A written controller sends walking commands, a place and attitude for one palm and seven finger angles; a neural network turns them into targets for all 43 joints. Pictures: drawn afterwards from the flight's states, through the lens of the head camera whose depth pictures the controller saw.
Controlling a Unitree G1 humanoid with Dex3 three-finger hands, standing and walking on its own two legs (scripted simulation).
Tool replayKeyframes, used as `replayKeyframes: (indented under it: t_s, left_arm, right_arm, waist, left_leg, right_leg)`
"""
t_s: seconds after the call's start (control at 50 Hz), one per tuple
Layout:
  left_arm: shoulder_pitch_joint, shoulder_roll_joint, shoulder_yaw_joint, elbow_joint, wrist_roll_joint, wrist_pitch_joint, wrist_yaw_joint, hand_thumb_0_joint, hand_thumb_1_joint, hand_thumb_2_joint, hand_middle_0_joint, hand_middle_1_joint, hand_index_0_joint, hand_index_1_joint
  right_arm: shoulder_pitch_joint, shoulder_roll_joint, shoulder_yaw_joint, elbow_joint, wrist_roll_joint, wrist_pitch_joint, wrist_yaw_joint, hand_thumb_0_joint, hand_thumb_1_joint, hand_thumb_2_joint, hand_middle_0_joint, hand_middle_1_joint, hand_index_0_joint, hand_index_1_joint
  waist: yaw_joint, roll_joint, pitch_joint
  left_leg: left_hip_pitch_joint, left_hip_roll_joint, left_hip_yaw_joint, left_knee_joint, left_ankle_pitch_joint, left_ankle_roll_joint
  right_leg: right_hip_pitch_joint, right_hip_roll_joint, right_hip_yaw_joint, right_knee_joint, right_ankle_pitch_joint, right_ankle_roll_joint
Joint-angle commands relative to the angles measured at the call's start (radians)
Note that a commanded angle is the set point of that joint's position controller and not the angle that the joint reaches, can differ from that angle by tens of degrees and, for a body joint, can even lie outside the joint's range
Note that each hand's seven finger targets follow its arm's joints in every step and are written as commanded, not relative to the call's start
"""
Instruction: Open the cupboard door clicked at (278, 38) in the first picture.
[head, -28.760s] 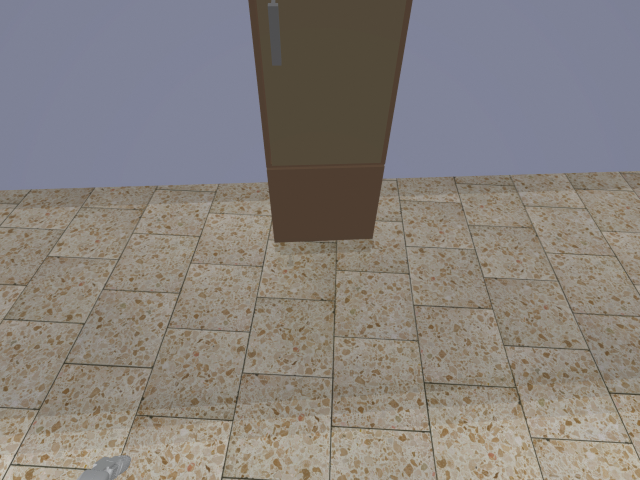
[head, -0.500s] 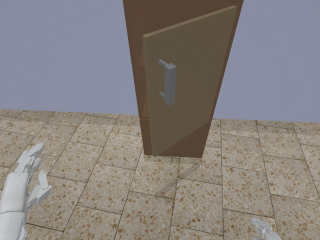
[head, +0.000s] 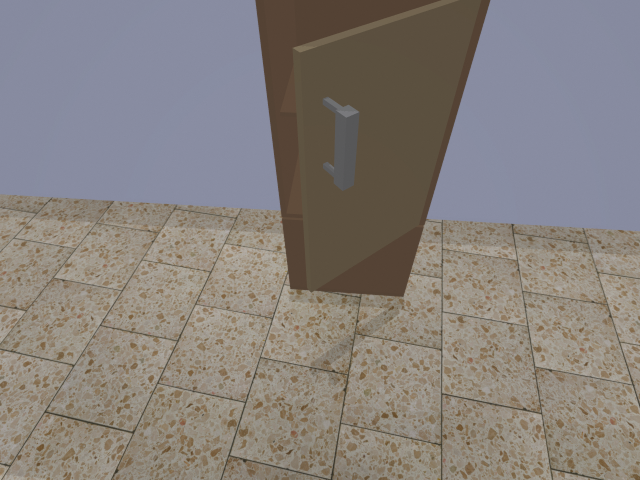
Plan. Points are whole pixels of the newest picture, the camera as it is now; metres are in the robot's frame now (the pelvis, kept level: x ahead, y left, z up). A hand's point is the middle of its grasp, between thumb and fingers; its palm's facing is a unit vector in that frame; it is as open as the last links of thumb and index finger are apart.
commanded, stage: let the arm hang, fingers relaxed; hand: left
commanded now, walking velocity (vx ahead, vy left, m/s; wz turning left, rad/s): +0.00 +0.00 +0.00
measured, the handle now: (336, 144) +0.59 +0.02 +0.09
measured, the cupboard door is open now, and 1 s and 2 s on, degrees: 42 42 42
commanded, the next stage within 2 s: look to check the result in 0.52 s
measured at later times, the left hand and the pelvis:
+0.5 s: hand out of the picture +0.08 +0.17 -0.17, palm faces +0.00 -0.98 -0.21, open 7.3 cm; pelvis +0.03 -0.01 +0.00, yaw -1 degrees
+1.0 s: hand out of the picture +0.05 +0.16 -0.17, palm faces +0.03 -0.97 -0.24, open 7.4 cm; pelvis +0.05 -0.03 +0.00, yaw -1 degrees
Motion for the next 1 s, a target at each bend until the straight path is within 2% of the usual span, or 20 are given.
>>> replayKeyframes:
  t_s: [0.0, 0.06, 0.14, 0.2, 0.26, 0.28, 0.34, 0.4, 0.6, 0.62, 0.64, 0.88, 0.98]
  left_arm:
    - [-0.034, 0.122, 0.02, -0.04, 0.001, -0.034, 0.014, 0.0, 0.9, 0.9, -0.2, -0.3, -0.2, -0.3]
    - [-0.034, 0.115, 0.02, -0.03, -0.001, -0.031, 0.016, 0.0, 0.9, 0.9, -0.2, -0.3, -0.2, -0.3]
    - [-0.033, 0.112, 0.02, -0.024, -0.002, -0.033, 0.019, 0.0, 0.9, 0.9, -0.2, -0.3, -0.2, -0.3]
    - [-0.035, 0.103, 0.018, -0.019, -0.003, -0.034, 0.021, 0.0, 0.9, 0.9, -0.2, -0.3, -0.2, -0.3]
    - [-0.041, 0.095, 0.017, -0.017, -0.003, -0.038, 0.023, 0.0, 0.9, 0.9, -0.2, -0.3, -0.2, -0.3]
    - [-0.042, 0.091, 0.016, -0.016, -0.004, -0.04, 0.024, 0.0, 0.9, 0.9, -0.2, -0.3, -0.2, -0.3]
    - [-0.049, 0.082, 0.016, -0.016, -0.005, -0.042, 0.026, 0.0, 0.9, 0.9, -0.2, -0.3, -0.2, -0.3]
    - [-0.057, 0.075, 0.015, -0.017, -0.006, -0.044, 0.027, 0.0, 0.9, 0.9, -0.2, -0.3, -0.2, -0.3]
    - [-0.061, 0.061, 0.015, -0.017, -0.006, -0.049, 0.029, 0.0, 0.9, 0.9, -0.2, -0.3, -0.2, -0.3]
    - [-0.059, 0.067, 0.017, -0.019, -0.006, -0.051, 0.03, 0.0, 0.9, 0.9, -0.2, -0.3, -0.2, -0.3]
    - [-0.063, 0.061, 0.016, -0.019, -0.006, -0.05, 0.029, 0.0, 0.9, 0.9, -0.2, -0.3, -0.2, -0.3]
    - [-0.039, 0.074, 0.017, -0.013, -0.008, -0.057, 0.032, 0.0, 0.9, 0.9, -0.2, -0.3, -0.2, -0.3]
    - [-0.043, 0.076, 0.016, -0.01, -0.008, -0.055, 0.032, 0.0, 0.9, 0.9, -0.2, -0.3, -0.2, -0.3]
  right_arm:
    - [0.024, -0.154, -0.036, -0.027, -0.004, -0.027, -0.013, 0.0, -0.9, -0.9, 0.2, 0.3, 0.2, 0.3]
    - [0.031, -0.129, -0.03, -0.008, -0.004, -0.026, -0.013, 0.0, -0.9, -0.9, 0.2, 0.3, 0.2, 0.3]
    - [0.033, -0.116, -0.024, 0.009, -0.005, -0.031, -0.012, 0.0, -0.9, -0.9, 0.2, 0.3, 0.2, 0.3]
    - [0.03, -0.111, -0.019, 0.016, -0.006, -0.037, -0.013, 0.0, -0.9, -0.9, 0.2, 0.3, 0.2, 0.3]
    - [0.023, -0.106, -0.014, 0.022, -0.005, -0.042, -0.014, 0.0, -0.9, -0.9, 0.2, 0.3, 0.2, 0.3]
    - [0.023, -0.104, -0.014, 0.024, -0.005, -0.044, -0.015, 0.0, -0.9, -0.9, 0.2, 0.3, 0.2, 0.3]
    - [0.022, -0.091, -0.009, 0.029, -0.003, -0.047, -0.017, 0.0, -0.9, -0.9, 0.2, 0.3, 0.2, 0.3]
    - [0.022, -0.087, -0.007, 0.033, -0.004, -0.046, -0.018, 0.0, -0.9, -0.9, 0.2, 0.3, 0.2, 0.3]
    - [0.013, -0.081, -0.009, 0.034, -0.003, -0.043, -0.022, 0.0, -0.9, -0.9, 0.2, 0.3, 0.2, 0.3]
    - [0.011, -0.084, -0.011, 0.031, -0.001, -0.042, -0.022, 0.0, -0.9, -0.9, 0.2, 0.3, 0.2, 0.3]
    - [0.011, -0.084, -0.011, 0.032, -0.002, -0.041, -0.023, 0.0, -0.9, -0.9, 0.2, 0.3, 0.2, 0.3]
    - [-0.004, -0.099, -0.014, 0.034, 0.001, -0.042, -0.028, 0.0, -0.9, -0.9, 0.2, 0.3, 0.2, 0.3]
    - [-0.009, -0.101, -0.012, 0.037, 0.0, -0.039, -0.028, 0.0, -0.9, -0.9, 0.2, 0.3, 0.2, 0.3]
  waist:
    - [-0.022, -0.088, 0.002]
    - [-0.021, -0.075, 0.011]
    - [-0.016, -0.063, 0.0]
    - [-0.012, -0.032, 0.0]
    - [-0.008, -0.029, -0.004]
    - [-0.009, -0.009, -0.019]
    - [-0.008, -0.016, -0.033]
    - [-0.012, 0.002, -0.031]
    - [-0.017, -0.029, -0.023]
    - [-0.016, -0.052, -0.024]
    - [-0.019, -0.037, -0.017]
    - [-0.018, -0.053, -0.061]
    - [-0.018, -0.05, -0.034]
  left_leg:
    - [-0.004, 0.111, -0.121, -0.117, -0.203, 0.024]
    - [-0.004, 0.102, -0.106, -0.109, -0.178, 0.021]
    - [-0.008, 0.108, -0.104, -0.117, -0.135, 0.021]
    - [-0.013, 0.12, -0.12, -0.142, -0.097, 0.022]
    - [-0.011, 0.123, -0.112, -0.139, -0.029, 0.02]
    - [0.005, 0.124, -0.105, -0.135, 0.003, 0.018]
    - [0.02, 0.123, -0.096, -0.123, 0.073, 0.014]
    - [0.032, 0.119, -0.085, -0.119, 0.082, 0.008]
    - [0.066, 0.115, -0.07, -0.106, 0.107, 0.003]
    - [0.072, 0.117, -0.068, -0.101, 0.111, 0.005]
    - [0.07, 0.118, -0.064, -0.1, 0.111, 0.003]
    - [0.11, 0.122, -0.053, -0.086, 0.156, 0.003]
    - [0.102, 0.122, -0.055, -0.094, 0.145, 0.002]
  right_leg:
    - [-0.072, -0.097, 0.137, -0.149, -0.237, -0.047]
    - [-0.08, -0.103, 0.141, -0.148, -0.246, -0.048]
    - [-0.048, -0.102, 0.133, -0.131, -0.194, -0.044]
    - [-0.019, -0.094, 0.122, -0.105, -0.123, -0.038]
    - [0.009, -0.097, 0.119, -0.1, -0.061, -0.034]
    - [0.018, -0.101, 0.118, -0.098, -0.035, -0.033]
    - [0.042, -0.105, 0.112, -0.096, 0.019, -0.029]
    - [0.042, -0.107, 0.117, -0.109, 0.029, -0.029]
    - [0.043, -0.109, 0.117, -0.133, 0.067, -0.029]
    - [0.041, -0.108, 0.115, -0.136, 0.073, -0.03]
    - [0.04, -0.11, 0.116, -0.137, 0.078, -0.029]
    - [0.079, -0.112, 0.115, -0.129, 0.194, -0.029]
    - [0.074, -0.11, 0.114, -0.137, 0.177, -0.029]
